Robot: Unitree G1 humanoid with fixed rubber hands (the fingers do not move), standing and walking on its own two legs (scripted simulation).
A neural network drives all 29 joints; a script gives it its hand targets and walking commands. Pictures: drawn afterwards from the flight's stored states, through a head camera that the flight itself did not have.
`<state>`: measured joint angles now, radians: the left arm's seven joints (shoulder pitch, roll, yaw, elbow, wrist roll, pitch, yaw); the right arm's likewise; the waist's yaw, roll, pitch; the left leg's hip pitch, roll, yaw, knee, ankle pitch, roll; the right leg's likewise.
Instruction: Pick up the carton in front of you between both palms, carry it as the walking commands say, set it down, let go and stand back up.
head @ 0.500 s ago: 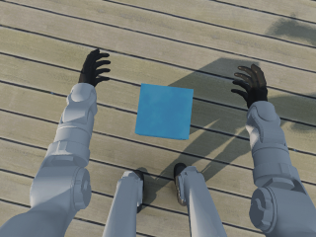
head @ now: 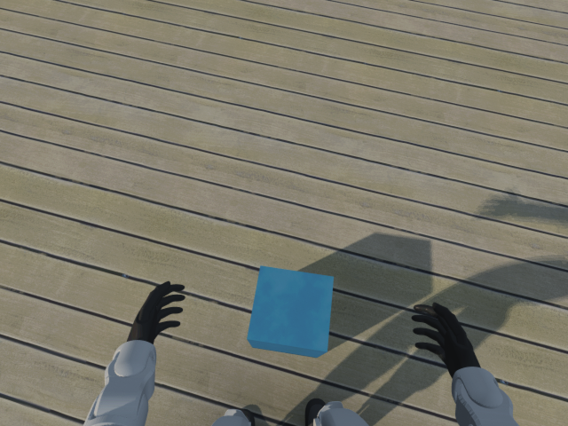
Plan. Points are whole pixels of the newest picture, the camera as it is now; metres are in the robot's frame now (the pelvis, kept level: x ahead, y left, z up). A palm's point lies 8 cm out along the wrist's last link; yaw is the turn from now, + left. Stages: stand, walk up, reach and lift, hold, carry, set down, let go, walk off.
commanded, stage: let go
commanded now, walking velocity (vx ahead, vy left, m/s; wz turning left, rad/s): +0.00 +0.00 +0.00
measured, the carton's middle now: (290, 314) +0.37 -0.02 -0.63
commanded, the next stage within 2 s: stand in 0.66 s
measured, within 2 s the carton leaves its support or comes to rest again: neither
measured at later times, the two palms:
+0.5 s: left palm (87, 405) +0.17 +0.25 -0.04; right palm (464, 398) +0.17 -0.21 -0.04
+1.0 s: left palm out of the picture +0.13 +0.30 -0.06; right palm (507, 417) +0.15 -0.28 -0.07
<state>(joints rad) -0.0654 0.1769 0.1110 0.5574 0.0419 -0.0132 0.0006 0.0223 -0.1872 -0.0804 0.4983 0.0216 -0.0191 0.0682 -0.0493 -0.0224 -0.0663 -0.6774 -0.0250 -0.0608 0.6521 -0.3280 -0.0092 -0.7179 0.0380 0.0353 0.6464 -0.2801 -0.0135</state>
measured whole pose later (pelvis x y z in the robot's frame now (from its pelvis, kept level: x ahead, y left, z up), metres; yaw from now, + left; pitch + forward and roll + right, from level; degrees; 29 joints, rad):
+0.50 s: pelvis +0.01 +0.02 +0.02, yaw +0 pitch -5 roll +0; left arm 0.22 0.21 0.04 0.43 0.01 0.13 -0.07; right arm 0.21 -0.21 -0.05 0.43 -0.02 0.14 0.08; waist 0.00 0.01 0.10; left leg -0.07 -0.03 -0.05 0.44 -0.29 0.02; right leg -0.10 0.02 0.05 0.43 -0.25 0.01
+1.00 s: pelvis +0.01 +0.01 +0.02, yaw +1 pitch -1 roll +0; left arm 0.20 0.33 0.05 0.74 0.04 0.01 0.02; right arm 0.20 -0.34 -0.04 0.70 -0.04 0.01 -0.02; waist 0.00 0.03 0.01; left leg -0.17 -0.02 -0.06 0.51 -0.32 0.00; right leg -0.21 0.03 0.02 0.50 -0.28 -0.01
